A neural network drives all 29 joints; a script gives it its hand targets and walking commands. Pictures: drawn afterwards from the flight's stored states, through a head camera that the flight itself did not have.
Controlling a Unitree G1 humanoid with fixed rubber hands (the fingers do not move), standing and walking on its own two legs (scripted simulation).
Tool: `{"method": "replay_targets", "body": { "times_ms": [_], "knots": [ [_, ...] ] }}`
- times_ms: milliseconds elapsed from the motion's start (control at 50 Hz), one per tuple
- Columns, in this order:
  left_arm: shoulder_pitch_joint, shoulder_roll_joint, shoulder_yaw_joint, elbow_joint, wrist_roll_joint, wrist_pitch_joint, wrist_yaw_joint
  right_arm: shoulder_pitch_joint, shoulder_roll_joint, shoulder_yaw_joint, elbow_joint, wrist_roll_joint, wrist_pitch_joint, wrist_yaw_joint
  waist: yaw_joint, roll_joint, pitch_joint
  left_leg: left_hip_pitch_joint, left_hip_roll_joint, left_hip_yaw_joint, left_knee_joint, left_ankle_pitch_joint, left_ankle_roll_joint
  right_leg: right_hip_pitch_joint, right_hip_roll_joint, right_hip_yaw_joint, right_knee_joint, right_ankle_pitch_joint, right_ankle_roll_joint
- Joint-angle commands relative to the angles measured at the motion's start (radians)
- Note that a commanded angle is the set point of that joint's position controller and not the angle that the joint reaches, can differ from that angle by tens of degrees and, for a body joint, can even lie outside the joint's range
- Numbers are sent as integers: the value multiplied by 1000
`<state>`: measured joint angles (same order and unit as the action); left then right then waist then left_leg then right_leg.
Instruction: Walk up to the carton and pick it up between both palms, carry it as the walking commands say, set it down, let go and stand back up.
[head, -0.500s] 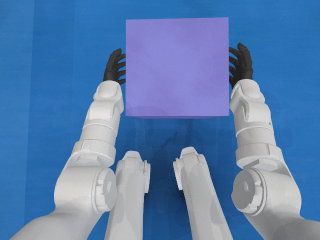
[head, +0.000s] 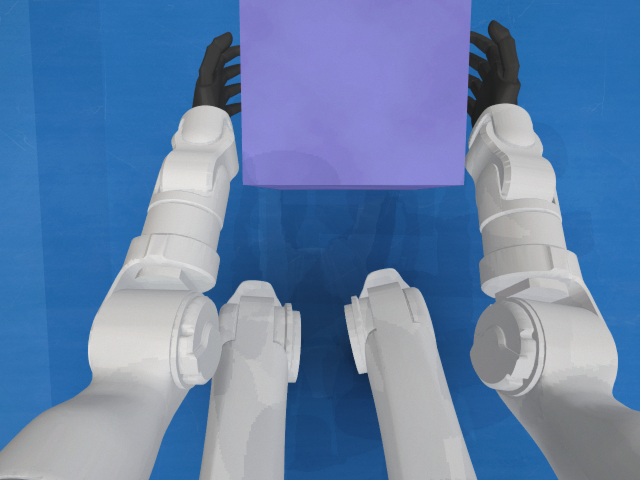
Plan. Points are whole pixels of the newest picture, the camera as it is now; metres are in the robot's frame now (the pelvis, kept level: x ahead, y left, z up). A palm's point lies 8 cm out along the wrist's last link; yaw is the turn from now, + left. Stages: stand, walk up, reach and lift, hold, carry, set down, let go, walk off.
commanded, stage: set down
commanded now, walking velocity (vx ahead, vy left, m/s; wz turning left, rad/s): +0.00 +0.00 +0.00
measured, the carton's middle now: (348, 107) +0.51 -0.06 -0.21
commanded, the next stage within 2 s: none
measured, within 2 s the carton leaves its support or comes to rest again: rests again in 1.22 s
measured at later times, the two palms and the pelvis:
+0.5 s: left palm (227, 107) +0.52 +0.09 -0.20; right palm (476, 109) +0.49 -0.21 -0.18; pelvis +0.00 +0.00 -0.03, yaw +0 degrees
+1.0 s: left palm (227, 115) +0.52 +0.10 -0.22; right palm (467, 115) +0.49 -0.20 -0.20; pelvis +0.01 +0.00 -0.03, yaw -1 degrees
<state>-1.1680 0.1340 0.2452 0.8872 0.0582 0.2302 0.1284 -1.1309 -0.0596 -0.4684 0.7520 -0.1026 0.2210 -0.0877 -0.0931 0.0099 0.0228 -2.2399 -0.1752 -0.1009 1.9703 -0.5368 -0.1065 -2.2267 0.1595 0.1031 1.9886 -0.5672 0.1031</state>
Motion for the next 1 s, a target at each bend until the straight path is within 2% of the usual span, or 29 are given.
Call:
{"method": "replay_targets", "body": {
  "times_ms": [0,40,80,100,120,140,160,220,240,260,280,340,420,520,540,580,600,620,640,680,700,760,780,820,840,880,940,960,980],
  "knots": [
    [-761,-918,-395,-173,-96,-71,-165,-612,887,517,0,106,-3,228,-23,64,-1126,646,-14,187,-99,265,56,604,-11,-196,-146,365,-31],
    [-786,-915,-406,-183,-109,-72,-167,-638,871,522,-10,110,-7,227,-44,58,-1159,654,-10,185,-81,287,51,632,-15,-199,-134,391,-28],
    [-783,-908,-401,-164,-111,-76,-163,-642,865,522,-6,114,-13,226,-35,69,-1157,655,-9,187,-69,291,50,623,-16,-198,-117,395,-29],
    [-799,-921,-409,-159,-123,-76,-166,-630,863,514,16,109,-11,226,-50,71,-1137,635,-8,189,-63,279,48,619,-15,-194,-119,386,-35],
    [-820,-896,-402,-179,-120,-81,-164,-631,855,509,16,112,-12,227,-39,78,-1141,634,-8,190,-50,277,48,608,-18,-194,-103,388,-36],
    [-796,-895,-405,-167,-123,-81,-163,-653,853,516,3,116,-15,228,-41,63,-1153,664,-6,178,-50,305,53,598,-20,-207,-95,397,-27],
    [-803,-894,-405,-156,-125,-80,-164,-648,842,509,15,111,-16,228,-45,88,-1142,663,-5,183,-40,309,46,589,-23,-197,-93,398,-32],
    [-826,-865,-394,-151,-127,-88,-168,-652,848,507,43,113,-15,238,-20,50,-1083,577,-8,188,-27,291,53,584,-25,-191,-77,384,-36],
    [-852,-864,-392,-162,-142,-93,-170,-684,835,504,16,115,-22,233,-40,36,-1080,571,-7,180,-22,302,59,578,-23,-200,-72,395,-33],
    [-850,-876,-407,-183,-155,-96,-171,-696,834,520,-7,125,-26,228,-38,49,-1117,594,-9,187,0,333,56,596,-25,-191,-66,426,-35],
    [-868,-867,-415,-202,-162,-105,-170,-675,859,530,3,129,-26,228,-38,17,-1114,574,-10,182,3,339,60,616,-22,-191,-58,446,-33],
    [-830,-886,-441,-191,-176,-104,-166,-679,854,554,-34,141,-33,220,-43,33,-1160,619,-9,183,14,388,54,656,-24,-193,-48,501,-29],
    [-813,-881,-443,-192,-168,-108,-161,-675,866,568,-33,157,-33,221,-23,51,-1161,627,-12,188,17,381,58,653,-22,-192,-40,488,-27],
    [-807,-866,-416,-143,-160,-107,-172,-640,847,539,23,130,-29,225,-38,24,-1056,562,-8,187,18,318,61,616,-23,-188,-50,425,-30],
    [-804,-865,-410,-151,-155,-110,-173,-651,846,532,15,133,-31,229,-28,50,-1045,556,-13,193,16,314,63,595,-23,-189,-46,421,-32],
    [-797,-863,-396,-127,-149,-110,-178,-642,859,515,35,120,-30,237,-30,30,-1008,525,-14,184,11,298,72,562,-21,-191,-47,399,-34],
    [-816,-860,-389,-129,-146,-110,-178,-646,850,502,40,115,-30,241,-35,44,-986,517,-11,182,12,293,76,534,-21,-187,-47,388,-40],
    [-810,-847,-378,-126,-143,-114,-179,-663,834,502,39,112,-34,239,-24,25,-984,514,-13,181,12,299,76,543,-23,-190,-46,387,-37],
    [-825,-838,-378,-126,-149,-115,-180,-661,827,496,48,112,-36,238,-31,33,-992,508,-10,186,18,280,72,557,-25,-182,-46,380,-43],
    [-807,-829,-372,-89,-139,-111,-181,-670,817,485,57,113,-38,241,-17,40,-961,504,-10,183,8,267,76,526,-24,-188,-46,353,-45],
    [-833,-827,-373,-100,-142,-116,-181,-680,803,477,58,110,-42,241,-32,40,-954,511,-7,181,7,272,75,506,-20,-192,-47,350,-46],
    [-847,-805,-360,-104,-139,-123,-184,-672,808,465,75,103,-45,242,-31,20,-944,484,-9,176,18,261,79,510,-24,-184,-42,350,-48],
    [-846,-789,-360,-108,-136,-123,-185,-686,803,467,64,111,-47,244,-19,31,-941,487,-7,176,19,276,79,510,-26,-182,-40,362,-47],
    [-828,-801,-359,-91,-139,-123,-187,-684,789,463,72,108,-50,246,-25,39,-942,490,-6,181,26,270,76,500,-27,-181,-40,353,-49],
    [-843,-793,-364,-98,-145,-127,-186,-670,787,456,83,104,-52,243,-38,31,-938,486,-6,175,19,276,76,503,-24,-190,-36,363,-49],
    [-808,-814,-361,-65,-139,-126,-190,-668,776,445,96,96,-57,245,-34,41,-907,478,-9,175,14,269,75,488,-27,-190,-38,351,-54],
    [-827,-802,-371,-89,-147,-137,-190,-644,787,448,106,97,-61,247,-38,28,-928,484,-5,166,25,323,71,500,-28,-189,-26,403,-54],
    [-804,-795,-367,-77,-143,-139,-188,-659,790,462,82,106,-68,246,-21,28,-927,487,-5,167,27,329,72,502,-27,-186,-22,407,-52],
    [-803,-800,-371,-89,-146,-140,-192,-656,787,462,85,104,-66,247,-29,26,-927,468,-7,172,30,325,73,522,-28,-183,-22,413,-55]
  ]
}}
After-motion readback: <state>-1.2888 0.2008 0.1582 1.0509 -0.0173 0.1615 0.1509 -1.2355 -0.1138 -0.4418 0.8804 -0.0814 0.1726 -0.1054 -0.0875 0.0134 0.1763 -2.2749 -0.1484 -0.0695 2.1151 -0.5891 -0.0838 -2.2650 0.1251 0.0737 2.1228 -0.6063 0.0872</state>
